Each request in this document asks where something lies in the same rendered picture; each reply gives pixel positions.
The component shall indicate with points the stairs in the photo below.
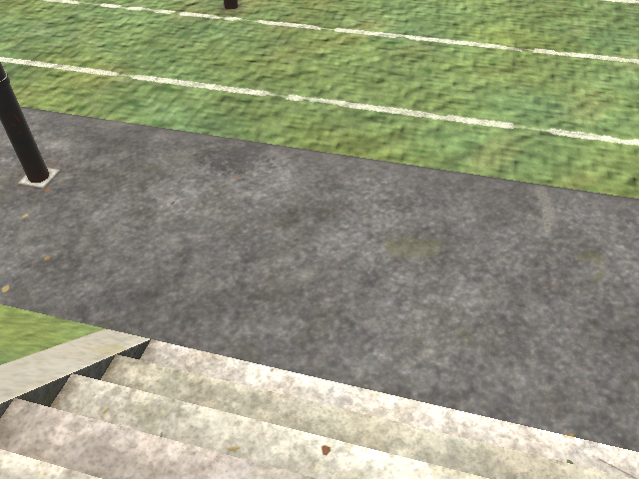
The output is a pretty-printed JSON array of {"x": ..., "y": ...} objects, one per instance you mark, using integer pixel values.
[{"x": 183, "y": 413}]

